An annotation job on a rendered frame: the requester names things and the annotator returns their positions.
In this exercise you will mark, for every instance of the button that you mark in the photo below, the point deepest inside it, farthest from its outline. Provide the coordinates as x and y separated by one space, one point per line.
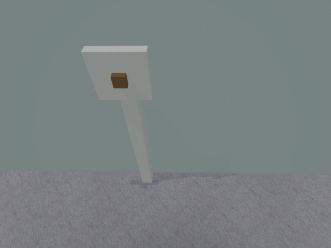
119 80

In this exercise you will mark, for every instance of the panel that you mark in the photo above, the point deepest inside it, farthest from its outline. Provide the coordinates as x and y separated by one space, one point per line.
101 62

